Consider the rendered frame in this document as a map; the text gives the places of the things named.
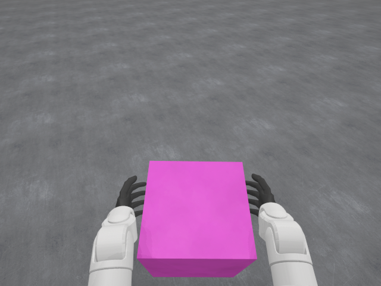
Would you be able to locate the carton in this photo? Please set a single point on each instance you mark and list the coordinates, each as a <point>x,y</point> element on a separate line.
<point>196,220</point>

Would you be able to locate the robot left hand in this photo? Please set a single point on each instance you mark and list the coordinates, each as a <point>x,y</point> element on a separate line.
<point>126,196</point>

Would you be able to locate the left robot forearm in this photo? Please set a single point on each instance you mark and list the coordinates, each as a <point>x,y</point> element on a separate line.
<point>112,254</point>

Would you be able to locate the right robot forearm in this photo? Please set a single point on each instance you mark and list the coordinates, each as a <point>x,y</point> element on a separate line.
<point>288,253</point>

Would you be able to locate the robot right hand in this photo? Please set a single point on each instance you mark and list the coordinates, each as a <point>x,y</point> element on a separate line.
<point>263,194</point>

